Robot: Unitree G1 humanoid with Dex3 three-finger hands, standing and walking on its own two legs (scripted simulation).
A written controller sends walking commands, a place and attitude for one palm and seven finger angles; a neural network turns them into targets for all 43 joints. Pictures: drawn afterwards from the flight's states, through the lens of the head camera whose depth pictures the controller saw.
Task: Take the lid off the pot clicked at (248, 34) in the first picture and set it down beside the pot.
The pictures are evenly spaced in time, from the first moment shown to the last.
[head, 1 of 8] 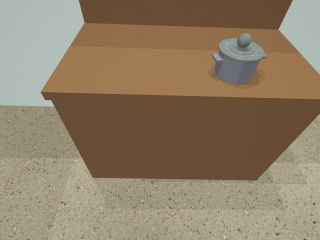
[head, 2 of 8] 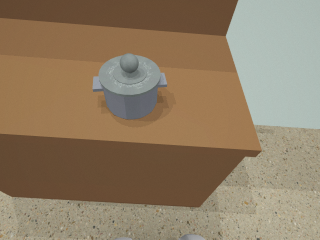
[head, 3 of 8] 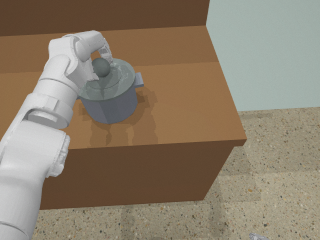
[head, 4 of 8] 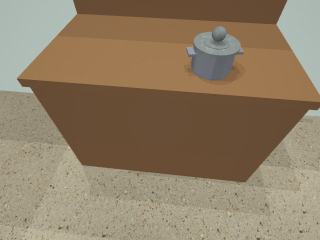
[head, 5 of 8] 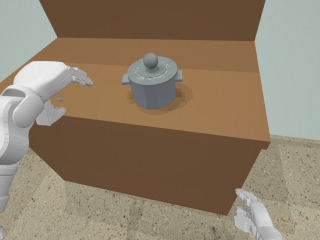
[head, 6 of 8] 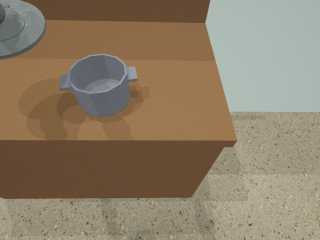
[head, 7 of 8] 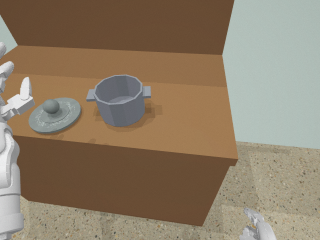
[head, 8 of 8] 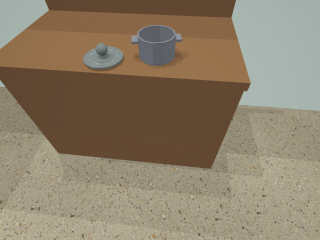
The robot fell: no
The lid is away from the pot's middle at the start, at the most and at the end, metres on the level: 0.00 0.24 0.23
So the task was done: yes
